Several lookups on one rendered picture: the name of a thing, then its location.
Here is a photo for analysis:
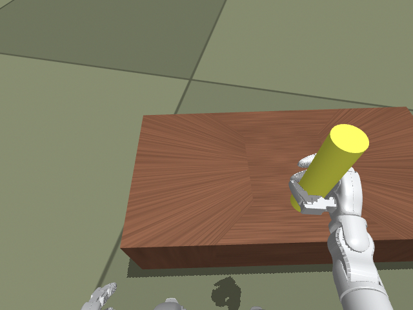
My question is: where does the right robot arm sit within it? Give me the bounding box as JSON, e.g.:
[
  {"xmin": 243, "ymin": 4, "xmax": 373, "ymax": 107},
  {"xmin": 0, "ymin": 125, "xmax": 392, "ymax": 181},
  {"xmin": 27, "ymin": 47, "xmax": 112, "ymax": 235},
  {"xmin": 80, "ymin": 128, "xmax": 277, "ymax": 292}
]
[{"xmin": 327, "ymin": 214, "xmax": 393, "ymax": 310}]

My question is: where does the can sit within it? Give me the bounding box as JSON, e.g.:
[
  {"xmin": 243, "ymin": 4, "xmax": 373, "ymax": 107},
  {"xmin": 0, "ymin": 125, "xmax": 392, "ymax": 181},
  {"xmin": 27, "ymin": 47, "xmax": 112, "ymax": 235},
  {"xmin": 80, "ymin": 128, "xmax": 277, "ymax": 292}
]
[{"xmin": 290, "ymin": 124, "xmax": 369, "ymax": 212}]

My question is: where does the right robot hand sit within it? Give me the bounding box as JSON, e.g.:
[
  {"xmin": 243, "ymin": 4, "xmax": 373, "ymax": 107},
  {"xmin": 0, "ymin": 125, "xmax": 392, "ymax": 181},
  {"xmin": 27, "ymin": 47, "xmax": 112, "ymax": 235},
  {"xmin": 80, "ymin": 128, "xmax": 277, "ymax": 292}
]
[{"xmin": 288, "ymin": 153, "xmax": 363, "ymax": 220}]

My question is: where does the left robot hand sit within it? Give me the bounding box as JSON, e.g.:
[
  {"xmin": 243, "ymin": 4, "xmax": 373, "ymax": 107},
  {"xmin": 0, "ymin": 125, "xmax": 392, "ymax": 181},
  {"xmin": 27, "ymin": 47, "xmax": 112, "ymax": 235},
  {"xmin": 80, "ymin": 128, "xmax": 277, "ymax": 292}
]
[{"xmin": 81, "ymin": 282, "xmax": 117, "ymax": 310}]

